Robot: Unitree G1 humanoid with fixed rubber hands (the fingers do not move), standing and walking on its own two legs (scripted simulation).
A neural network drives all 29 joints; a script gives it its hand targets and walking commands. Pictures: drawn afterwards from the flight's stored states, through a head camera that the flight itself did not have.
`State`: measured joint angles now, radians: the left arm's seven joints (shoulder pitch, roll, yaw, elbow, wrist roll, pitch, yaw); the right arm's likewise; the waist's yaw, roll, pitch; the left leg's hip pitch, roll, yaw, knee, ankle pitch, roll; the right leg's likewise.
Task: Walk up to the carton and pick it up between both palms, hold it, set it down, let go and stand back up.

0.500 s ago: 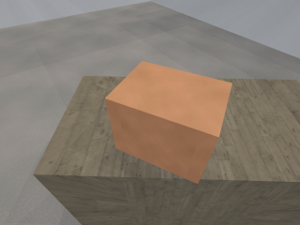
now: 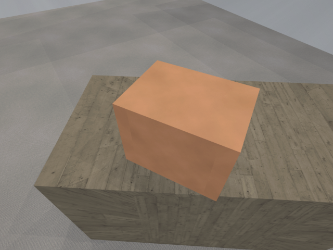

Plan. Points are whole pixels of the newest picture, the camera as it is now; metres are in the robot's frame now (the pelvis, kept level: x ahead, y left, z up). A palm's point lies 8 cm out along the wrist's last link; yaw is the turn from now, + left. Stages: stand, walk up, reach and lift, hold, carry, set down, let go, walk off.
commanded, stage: walk up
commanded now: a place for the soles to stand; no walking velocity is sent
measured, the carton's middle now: (185, 127) +0.47 -0.03 +0.01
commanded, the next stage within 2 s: reach and lift in 0.54 s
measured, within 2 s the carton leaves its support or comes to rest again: neither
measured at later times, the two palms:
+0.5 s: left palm out of the picture +0.07 +0.30 -0.12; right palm out of the picture +0.06 -0.30 -0.11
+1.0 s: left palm (60, 237) +0.18 +0.29 -0.09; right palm out of the picture +0.13 -0.29 -0.08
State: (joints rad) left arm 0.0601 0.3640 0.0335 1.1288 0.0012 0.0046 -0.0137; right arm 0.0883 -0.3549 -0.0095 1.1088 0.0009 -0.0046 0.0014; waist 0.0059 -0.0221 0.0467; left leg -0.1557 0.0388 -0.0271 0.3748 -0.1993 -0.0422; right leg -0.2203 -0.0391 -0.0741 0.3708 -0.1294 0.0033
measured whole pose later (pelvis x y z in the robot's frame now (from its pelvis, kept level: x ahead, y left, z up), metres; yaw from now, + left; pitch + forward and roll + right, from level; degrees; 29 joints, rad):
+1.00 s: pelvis +0.01 +0.01 -0.02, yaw -3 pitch -5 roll -1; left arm 0.13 0.33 0.13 0.37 0.06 0.53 -0.02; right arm 0.15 -0.30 -0.14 0.66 -0.02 0.05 0.06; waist -0.02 -0.04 0.15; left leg -0.18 0.09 0.05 0.61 -0.35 -0.04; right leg -0.25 -0.02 -0.03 0.57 -0.24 0.01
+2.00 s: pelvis +0.02 +0.04 +0.00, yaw -3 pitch -7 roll -2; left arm 0.35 0.50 0.04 0.25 -0.29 0.03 -0.15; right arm 0.44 -0.13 -0.12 0.16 0.14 0.02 -0.15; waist 0.02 0.00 0.11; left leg -0.04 0.05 0.07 0.45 -0.29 0.00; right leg -0.08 -0.04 -0.02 0.34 -0.15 0.02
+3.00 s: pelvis +0.05 +0.04 +0.00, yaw -1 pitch -6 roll -2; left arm 0.32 0.63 0.01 0.02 -0.44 0.01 -0.18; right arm 0.48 -0.22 -0.07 -0.22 0.24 0.14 -0.23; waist 0.00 0.02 0.11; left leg -0.03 0.06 0.04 0.47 -0.35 0.00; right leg -0.05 -0.03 -0.02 0.35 -0.20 0.04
